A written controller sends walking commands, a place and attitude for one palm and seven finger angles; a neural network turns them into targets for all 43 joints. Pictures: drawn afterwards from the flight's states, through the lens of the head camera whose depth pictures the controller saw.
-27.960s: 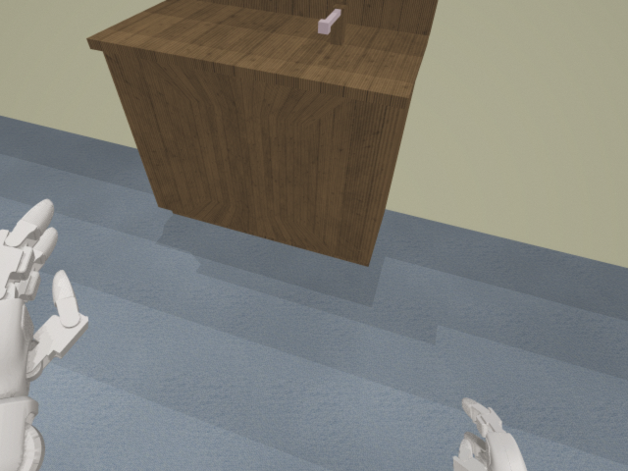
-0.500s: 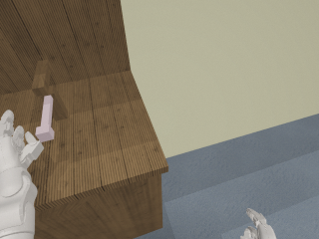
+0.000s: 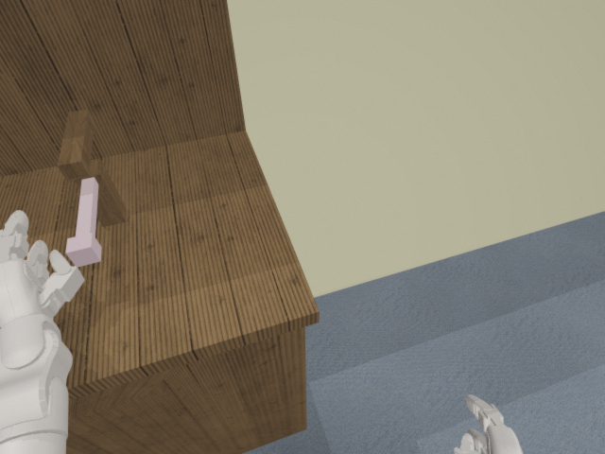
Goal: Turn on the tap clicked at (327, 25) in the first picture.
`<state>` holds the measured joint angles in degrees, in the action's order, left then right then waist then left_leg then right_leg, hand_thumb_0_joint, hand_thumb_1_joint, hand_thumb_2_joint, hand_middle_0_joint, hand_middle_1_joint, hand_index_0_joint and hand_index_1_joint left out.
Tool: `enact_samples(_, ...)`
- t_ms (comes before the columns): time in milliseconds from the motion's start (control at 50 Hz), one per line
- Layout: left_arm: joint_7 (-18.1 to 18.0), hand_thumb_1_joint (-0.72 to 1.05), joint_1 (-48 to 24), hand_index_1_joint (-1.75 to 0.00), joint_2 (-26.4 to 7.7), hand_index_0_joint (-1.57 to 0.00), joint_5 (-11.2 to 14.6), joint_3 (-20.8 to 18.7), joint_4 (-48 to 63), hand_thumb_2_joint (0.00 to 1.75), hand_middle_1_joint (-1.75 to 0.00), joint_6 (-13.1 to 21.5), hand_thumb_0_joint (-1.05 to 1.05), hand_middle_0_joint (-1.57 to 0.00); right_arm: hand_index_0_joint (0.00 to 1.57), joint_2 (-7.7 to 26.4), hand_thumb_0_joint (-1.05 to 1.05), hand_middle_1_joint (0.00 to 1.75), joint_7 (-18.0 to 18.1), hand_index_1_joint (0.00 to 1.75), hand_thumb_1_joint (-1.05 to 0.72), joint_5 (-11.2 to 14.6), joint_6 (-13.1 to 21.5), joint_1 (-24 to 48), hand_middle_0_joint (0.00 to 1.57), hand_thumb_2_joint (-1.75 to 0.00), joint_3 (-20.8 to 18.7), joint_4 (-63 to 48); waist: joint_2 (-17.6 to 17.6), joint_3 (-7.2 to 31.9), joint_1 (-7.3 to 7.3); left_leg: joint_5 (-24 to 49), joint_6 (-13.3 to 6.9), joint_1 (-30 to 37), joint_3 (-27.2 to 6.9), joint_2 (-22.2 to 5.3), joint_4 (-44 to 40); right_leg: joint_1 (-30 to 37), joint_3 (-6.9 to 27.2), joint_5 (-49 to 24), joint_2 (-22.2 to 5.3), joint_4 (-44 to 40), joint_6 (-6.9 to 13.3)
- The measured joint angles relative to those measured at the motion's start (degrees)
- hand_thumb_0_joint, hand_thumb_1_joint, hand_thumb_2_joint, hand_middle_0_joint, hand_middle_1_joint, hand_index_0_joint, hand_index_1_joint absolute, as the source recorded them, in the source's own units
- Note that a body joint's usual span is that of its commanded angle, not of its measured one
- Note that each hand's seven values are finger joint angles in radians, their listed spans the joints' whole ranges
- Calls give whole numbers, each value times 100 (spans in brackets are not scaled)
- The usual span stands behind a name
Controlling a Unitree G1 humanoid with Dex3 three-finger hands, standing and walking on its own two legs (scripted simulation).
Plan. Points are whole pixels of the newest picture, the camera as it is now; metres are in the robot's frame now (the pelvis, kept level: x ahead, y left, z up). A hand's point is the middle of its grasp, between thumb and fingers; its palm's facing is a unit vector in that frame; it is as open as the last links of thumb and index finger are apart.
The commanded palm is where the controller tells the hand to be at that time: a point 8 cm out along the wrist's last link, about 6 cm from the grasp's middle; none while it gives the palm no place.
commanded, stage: push the lever round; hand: left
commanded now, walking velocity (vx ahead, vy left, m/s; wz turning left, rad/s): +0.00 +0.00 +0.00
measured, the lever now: (84, 250) +0.31 +0.30 +0.13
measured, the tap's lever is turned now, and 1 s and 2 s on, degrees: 1 20 45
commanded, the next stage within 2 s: none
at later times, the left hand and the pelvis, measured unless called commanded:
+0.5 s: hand (104, 268) +0.30 +0.28 +0.11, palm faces +0.58 -0.81 -0.07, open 7.8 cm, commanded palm +0.25 +0.31 +0.11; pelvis +0.00 +0.00 +0.00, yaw +0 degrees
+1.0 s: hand (134, 264) +0.30 +0.24 +0.11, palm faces +0.64 -0.77 -0.05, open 7.7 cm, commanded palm +0.26 +0.27 +0.11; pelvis +0.00 +0.00 +0.00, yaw +0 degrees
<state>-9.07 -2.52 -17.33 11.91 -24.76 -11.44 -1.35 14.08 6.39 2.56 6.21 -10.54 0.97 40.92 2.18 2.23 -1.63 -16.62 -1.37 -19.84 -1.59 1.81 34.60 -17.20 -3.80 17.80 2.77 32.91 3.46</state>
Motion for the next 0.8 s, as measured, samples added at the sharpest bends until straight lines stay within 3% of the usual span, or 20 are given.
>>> enact_samples(120,-163,90,146,-15,126,-15,-87,111,257,90,-15,197,2,-16,20,14,1,30,-80,30,-91,-40,28,-38,21,-90,-32,-37,31,42,7,-54,-16,3,24,5,54,5,24,36,-5,38,-18)
enact_samples(440,-559,92,179,-15,471,-15,-235,614,647,90,-15,-28,2,-16,20,-54,1,30,-123,30,-91,-80,-66,94,21,-90,3,-63,33,8,-43,-44,-28,78,29,49,12,62,29,61,-50,50,-41)
enact_samples(620,-695,91,235,-15,516,-15,-267,680,723,90,-15,-102,3,-16,20,-74,1,30,-144,30,-91,-83,-199,126,21,-90,9,-92,35,29,-43,-50,-8,148,28,24,1,131,30,59,-24,30,-19)
enact_samples(800,-1106,92,77,-15,756,-15,-383,951,780,91,-15,-152,3,-16,20,-38,1,30,-145,30,-91,-115,-279,187,20,-90,1,-44,51,-37,-47,-14,10,122,-22,34,26,113,-23,52,-34,72,0)
